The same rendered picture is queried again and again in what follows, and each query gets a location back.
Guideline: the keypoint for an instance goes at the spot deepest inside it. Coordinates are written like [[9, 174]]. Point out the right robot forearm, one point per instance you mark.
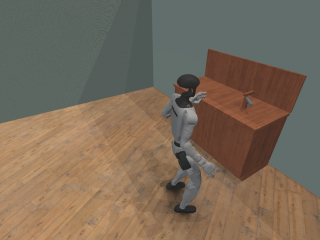
[[191, 152]]

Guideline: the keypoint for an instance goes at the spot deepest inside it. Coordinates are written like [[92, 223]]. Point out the tap lever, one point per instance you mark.
[[249, 102]]

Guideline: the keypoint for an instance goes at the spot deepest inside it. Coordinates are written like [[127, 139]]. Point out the left robot upper arm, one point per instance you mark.
[[166, 112]]

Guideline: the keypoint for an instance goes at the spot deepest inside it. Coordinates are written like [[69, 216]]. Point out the counter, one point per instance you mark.
[[240, 137]]

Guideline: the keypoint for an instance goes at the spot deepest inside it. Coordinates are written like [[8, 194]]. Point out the robot right hand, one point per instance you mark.
[[209, 168]]

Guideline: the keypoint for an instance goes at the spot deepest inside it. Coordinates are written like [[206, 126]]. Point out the robot left hand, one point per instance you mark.
[[197, 98]]

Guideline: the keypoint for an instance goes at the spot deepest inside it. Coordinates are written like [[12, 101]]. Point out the right robot thigh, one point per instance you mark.
[[192, 168]]

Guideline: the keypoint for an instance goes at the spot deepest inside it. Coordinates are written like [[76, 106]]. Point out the left robot shin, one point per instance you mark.
[[180, 174]]

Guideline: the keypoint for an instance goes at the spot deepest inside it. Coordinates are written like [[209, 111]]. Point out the right robot upper arm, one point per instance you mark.
[[190, 120]]

